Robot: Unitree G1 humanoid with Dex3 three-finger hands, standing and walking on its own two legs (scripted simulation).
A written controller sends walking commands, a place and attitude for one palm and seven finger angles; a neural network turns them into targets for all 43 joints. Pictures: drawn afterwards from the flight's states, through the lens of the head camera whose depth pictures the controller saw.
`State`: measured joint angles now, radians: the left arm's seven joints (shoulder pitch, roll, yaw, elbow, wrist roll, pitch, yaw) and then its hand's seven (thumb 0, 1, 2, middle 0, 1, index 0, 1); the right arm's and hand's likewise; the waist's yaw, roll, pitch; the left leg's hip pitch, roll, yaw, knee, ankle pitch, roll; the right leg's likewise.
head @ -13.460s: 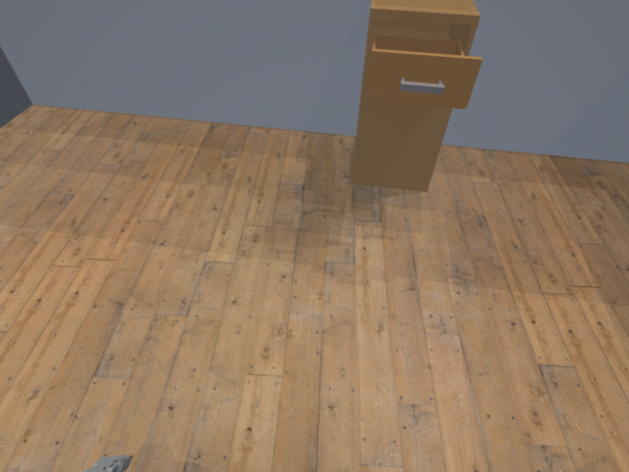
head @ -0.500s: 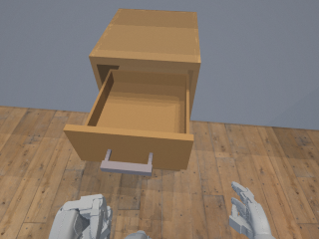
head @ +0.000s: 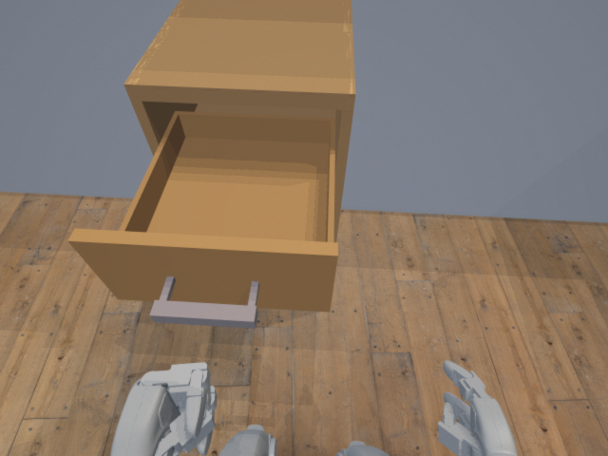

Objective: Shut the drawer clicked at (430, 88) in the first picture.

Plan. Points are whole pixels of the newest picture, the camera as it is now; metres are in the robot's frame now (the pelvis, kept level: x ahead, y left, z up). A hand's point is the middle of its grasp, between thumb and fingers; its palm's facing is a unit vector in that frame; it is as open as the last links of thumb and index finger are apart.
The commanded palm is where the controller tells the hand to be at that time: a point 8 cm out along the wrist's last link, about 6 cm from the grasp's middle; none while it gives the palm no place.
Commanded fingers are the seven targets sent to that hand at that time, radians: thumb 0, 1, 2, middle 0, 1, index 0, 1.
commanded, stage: bring the fist close to the handle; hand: left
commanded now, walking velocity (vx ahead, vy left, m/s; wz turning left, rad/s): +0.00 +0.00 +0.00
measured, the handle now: (208, 300) +0.32 +0.15 +0.01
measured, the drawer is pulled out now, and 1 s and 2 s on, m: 0.30 0.30 0.22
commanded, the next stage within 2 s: push the drawer shut in 0.88 s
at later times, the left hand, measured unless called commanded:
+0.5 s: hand (214, 376) +0.22 +0.12 +0.03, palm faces -0.01 -1.00 +0.02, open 3.2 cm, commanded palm +0.19 +0.17 +0.02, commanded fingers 0.00 0.90 0.90 -1.40 -1.60 -1.40 -1.60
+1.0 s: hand (219, 388) +0.21 +0.11 +0.01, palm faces -0.08 -1.00 +0.02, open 3.2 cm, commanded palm +0.20 +0.17 +0.02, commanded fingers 0.00 0.90 0.90 -1.40 -1.60 -1.40 -1.60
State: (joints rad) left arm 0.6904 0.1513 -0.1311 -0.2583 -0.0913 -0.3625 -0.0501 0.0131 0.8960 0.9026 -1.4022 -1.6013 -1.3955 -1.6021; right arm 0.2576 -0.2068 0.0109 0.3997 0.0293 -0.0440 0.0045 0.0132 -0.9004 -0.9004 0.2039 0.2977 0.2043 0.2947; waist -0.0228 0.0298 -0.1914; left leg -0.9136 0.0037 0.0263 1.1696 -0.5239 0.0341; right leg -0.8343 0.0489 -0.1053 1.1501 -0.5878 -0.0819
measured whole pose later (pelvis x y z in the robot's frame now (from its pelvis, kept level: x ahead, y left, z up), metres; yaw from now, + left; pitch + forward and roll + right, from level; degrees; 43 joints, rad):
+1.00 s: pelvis -0.01 +0.02 -0.03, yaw -1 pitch +21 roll -3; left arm 0.47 0.14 -0.18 -0.12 -0.05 -0.44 0.03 0.01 0.90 0.90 -1.40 -1.60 -1.40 -1.60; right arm 0.21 -0.21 0.03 0.41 0.00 -0.02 0.03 0.01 -0.90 -0.90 0.20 0.30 0.20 0.29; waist -0.03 0.02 -0.20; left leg -1.11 0.00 0.03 1.31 -0.56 0.07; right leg -1.02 0.04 -0.11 1.27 -0.62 -0.06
